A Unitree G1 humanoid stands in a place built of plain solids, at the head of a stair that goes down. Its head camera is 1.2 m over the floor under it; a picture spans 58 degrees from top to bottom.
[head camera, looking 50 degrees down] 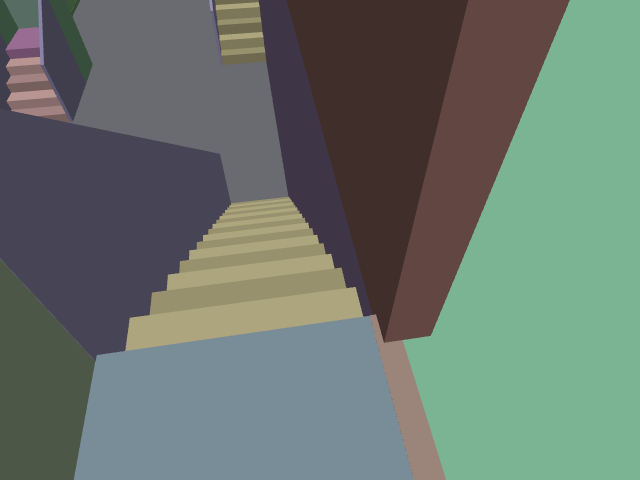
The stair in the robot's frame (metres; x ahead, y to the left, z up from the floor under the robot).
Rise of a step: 0.20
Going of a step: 0.24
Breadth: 0.85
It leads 9 degrees to the left of straight ahead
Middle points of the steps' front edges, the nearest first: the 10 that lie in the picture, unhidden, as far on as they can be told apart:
0.63 0.24 0.00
0.87 0.28 -0.20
1.12 0.32 -0.41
1.36 0.36 -0.61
1.60 0.40 -0.81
1.84 0.44 -1.02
2.08 0.48 -1.22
2.32 0.52 -1.42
2.57 0.56 -1.63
2.81 0.59 -1.83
